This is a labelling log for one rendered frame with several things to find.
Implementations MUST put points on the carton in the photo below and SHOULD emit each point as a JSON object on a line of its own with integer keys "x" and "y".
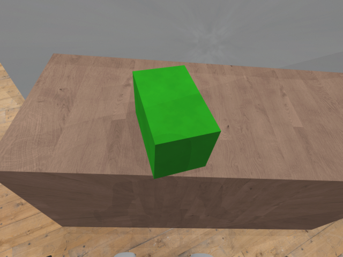
{"x": 178, "y": 129}

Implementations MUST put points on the pedestal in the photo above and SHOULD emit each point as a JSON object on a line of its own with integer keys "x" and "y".
{"x": 75, "y": 151}

